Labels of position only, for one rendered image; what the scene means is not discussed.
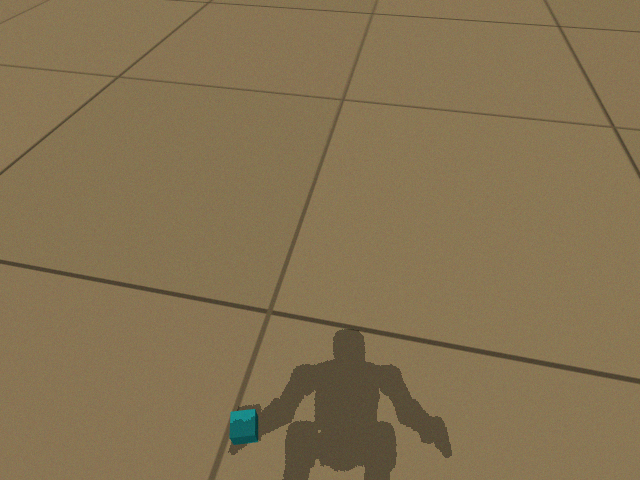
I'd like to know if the cube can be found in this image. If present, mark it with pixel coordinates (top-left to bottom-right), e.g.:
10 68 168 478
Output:
229 409 258 445

